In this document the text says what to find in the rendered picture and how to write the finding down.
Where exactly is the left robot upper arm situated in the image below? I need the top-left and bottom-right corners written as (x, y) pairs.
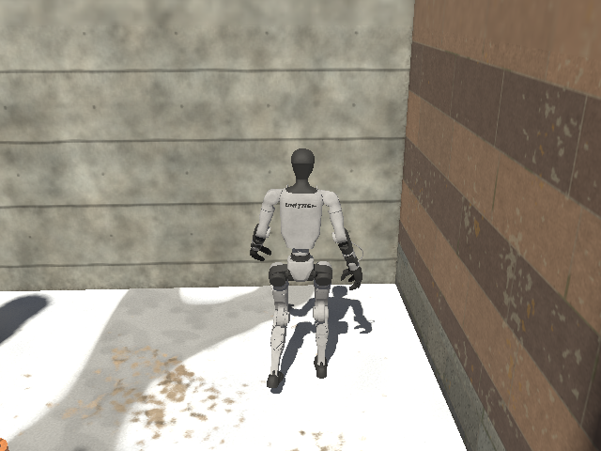
top-left (255, 189), bottom-right (283, 239)

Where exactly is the left robot foot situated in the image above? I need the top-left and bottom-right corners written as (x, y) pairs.
top-left (267, 371), bottom-right (284, 388)

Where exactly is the left robot forearm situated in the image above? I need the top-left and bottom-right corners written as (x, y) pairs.
top-left (251, 224), bottom-right (265, 251)

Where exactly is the right robot forearm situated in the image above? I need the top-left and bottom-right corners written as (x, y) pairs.
top-left (338, 229), bottom-right (360, 271)

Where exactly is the right robot hand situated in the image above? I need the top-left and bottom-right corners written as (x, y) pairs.
top-left (341, 267), bottom-right (362, 290)

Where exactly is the robot left thigh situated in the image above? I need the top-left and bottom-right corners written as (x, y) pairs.
top-left (269, 262), bottom-right (290, 327)

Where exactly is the left robot hand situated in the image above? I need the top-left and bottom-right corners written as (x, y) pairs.
top-left (250, 245), bottom-right (271, 261)

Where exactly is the right robot upper arm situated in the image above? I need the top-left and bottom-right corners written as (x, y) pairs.
top-left (321, 190), bottom-right (347, 243)

